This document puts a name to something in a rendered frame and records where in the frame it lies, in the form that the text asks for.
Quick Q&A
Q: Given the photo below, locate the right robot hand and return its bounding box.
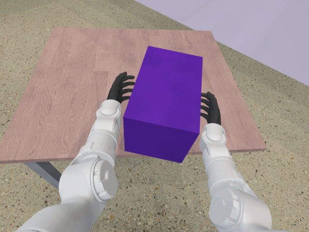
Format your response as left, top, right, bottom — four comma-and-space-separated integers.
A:
200, 91, 221, 125

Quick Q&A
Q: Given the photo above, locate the table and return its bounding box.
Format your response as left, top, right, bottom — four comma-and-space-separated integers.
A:
0, 27, 267, 190

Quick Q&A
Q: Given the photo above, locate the right robot forearm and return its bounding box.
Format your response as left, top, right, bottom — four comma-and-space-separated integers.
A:
199, 123, 259, 198

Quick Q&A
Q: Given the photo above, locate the robot right upper arm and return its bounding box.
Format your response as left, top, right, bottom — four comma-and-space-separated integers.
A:
209, 186, 289, 232

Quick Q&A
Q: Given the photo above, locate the left robot hand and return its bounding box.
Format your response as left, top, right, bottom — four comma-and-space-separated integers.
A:
107, 72, 135, 104

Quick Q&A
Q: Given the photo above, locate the robot left upper arm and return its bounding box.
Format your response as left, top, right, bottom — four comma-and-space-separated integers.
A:
15, 159, 118, 232

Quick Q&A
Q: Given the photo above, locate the left robot forearm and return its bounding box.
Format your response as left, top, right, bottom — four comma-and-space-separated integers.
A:
69, 100, 122, 168

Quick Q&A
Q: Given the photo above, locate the carton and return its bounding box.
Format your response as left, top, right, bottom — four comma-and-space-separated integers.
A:
123, 46, 203, 163

